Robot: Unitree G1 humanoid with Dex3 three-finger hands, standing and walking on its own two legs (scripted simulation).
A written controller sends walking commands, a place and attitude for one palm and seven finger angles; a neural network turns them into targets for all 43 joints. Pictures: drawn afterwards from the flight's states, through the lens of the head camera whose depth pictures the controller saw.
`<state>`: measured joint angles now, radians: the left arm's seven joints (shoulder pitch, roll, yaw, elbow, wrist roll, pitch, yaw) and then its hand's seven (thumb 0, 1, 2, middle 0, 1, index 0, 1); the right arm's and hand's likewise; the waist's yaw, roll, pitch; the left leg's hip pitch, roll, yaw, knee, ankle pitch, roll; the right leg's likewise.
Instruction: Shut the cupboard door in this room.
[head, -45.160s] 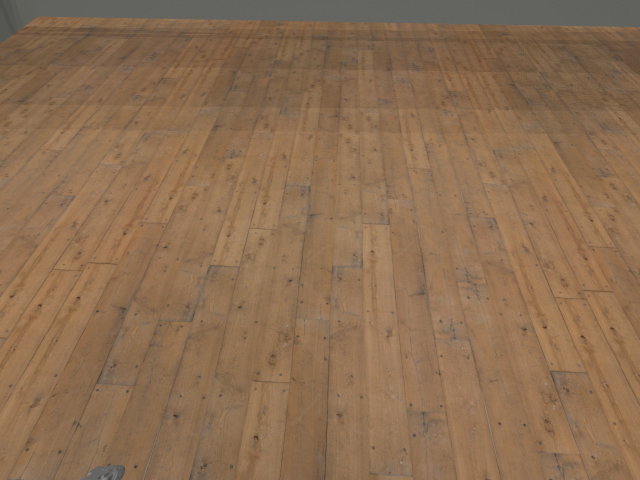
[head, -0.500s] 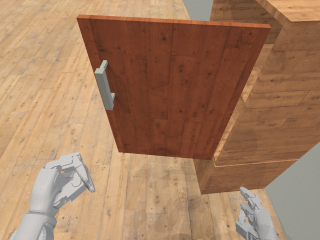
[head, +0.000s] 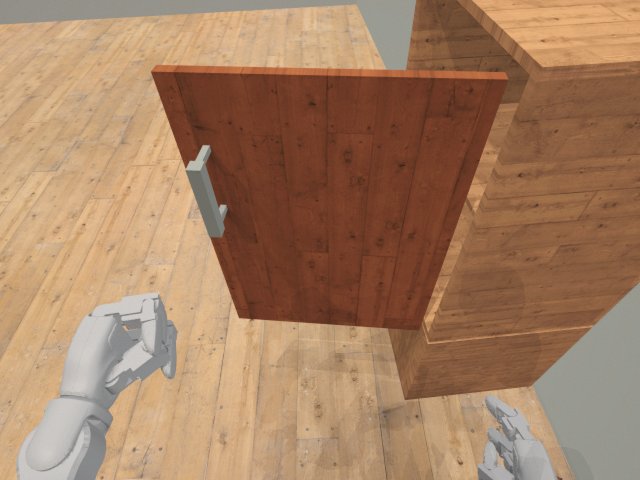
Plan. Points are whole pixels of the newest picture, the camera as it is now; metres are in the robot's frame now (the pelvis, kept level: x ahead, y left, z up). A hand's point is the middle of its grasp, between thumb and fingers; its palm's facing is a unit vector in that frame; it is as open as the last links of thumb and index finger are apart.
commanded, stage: raise the hand and make a fist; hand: left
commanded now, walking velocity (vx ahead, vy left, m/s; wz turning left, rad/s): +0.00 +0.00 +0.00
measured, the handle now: (210, 192) +0.48 +0.20 +0.09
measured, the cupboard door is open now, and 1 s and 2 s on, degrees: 79 79 79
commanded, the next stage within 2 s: bring the fist close to the handle in 0.20 s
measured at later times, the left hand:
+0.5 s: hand (171, 338) +0.24 +0.18 +0.10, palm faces +0.00 -1.00 -0.05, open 3.1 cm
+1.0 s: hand (203, 274) +0.33 +0.17 +0.10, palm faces -0.01 -1.00 -0.04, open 3.1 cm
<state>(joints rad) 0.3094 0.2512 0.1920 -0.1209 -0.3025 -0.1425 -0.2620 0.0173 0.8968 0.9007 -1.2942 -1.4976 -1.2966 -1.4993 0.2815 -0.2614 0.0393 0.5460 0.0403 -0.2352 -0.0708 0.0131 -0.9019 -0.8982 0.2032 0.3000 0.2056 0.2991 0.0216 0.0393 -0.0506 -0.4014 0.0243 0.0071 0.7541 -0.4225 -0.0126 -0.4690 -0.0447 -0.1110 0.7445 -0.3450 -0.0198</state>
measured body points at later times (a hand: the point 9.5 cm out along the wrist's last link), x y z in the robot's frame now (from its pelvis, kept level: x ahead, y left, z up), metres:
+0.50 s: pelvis -0.01 +0.00 +0.00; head +0.01 -0.02 +0.45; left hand +0.24 +0.24 +0.10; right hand +0.17 -0.22 -0.08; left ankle -0.02 +0.13 -0.71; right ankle +0.02 -0.11 -0.71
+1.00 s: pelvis -0.01 +0.00 +0.00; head +0.02 -0.02 +0.45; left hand +0.32 +0.22 +0.10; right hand +0.14 -0.24 -0.09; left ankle -0.02 +0.13 -0.71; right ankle +0.02 -0.11 -0.71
